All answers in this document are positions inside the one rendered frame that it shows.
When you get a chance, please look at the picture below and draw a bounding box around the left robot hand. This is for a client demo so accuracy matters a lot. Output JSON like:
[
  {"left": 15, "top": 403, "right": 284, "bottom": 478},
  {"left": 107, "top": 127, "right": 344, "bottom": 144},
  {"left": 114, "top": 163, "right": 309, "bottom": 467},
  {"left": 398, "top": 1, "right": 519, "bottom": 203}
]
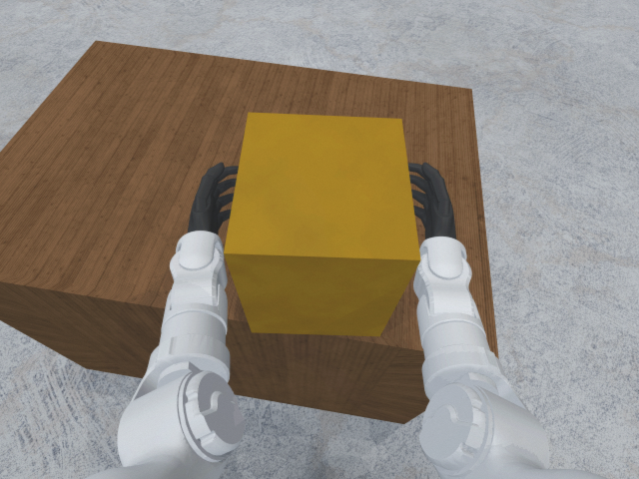
[{"left": 188, "top": 162, "right": 239, "bottom": 235}]

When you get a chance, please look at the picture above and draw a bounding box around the robot left forearm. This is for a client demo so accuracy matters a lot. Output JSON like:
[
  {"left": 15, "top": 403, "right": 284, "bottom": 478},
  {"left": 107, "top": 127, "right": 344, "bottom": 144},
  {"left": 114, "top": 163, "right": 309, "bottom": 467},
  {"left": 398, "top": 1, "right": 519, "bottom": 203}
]
[{"left": 117, "top": 231, "right": 230, "bottom": 465}]

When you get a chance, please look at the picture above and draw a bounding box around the robot right forearm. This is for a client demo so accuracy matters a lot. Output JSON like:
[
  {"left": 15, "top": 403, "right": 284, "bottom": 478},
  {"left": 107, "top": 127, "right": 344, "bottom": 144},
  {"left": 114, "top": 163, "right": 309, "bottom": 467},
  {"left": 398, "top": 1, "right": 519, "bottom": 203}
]
[{"left": 413, "top": 237, "right": 530, "bottom": 412}]

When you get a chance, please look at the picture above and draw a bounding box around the pedestal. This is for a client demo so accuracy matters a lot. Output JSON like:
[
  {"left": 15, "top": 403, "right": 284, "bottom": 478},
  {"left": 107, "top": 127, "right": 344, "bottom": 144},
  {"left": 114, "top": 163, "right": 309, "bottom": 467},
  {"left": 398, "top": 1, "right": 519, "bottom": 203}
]
[{"left": 0, "top": 41, "right": 499, "bottom": 424}]

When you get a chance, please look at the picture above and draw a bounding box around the carton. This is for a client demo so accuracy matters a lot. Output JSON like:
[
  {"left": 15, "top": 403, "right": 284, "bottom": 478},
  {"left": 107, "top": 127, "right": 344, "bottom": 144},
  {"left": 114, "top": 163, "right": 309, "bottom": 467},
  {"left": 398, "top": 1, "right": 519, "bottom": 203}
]
[{"left": 224, "top": 112, "right": 421, "bottom": 336}]

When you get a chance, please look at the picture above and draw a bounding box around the right robot hand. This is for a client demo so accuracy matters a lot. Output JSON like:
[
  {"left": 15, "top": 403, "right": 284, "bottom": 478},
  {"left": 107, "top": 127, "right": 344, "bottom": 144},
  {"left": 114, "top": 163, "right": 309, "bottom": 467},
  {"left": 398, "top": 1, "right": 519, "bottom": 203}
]
[{"left": 408, "top": 163, "right": 456, "bottom": 240}]

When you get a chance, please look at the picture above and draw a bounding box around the left robot upper arm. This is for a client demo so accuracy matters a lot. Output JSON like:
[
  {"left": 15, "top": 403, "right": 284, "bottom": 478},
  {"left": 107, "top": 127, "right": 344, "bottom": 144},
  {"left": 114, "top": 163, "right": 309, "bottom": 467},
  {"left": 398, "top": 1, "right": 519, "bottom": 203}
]
[{"left": 84, "top": 370, "right": 245, "bottom": 479}]

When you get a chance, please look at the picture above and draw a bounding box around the right robot upper arm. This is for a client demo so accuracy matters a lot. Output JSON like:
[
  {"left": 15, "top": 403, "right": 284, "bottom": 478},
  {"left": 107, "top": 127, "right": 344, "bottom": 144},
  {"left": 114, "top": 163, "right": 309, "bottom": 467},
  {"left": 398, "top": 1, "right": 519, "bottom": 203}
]
[{"left": 419, "top": 382, "right": 607, "bottom": 479}]

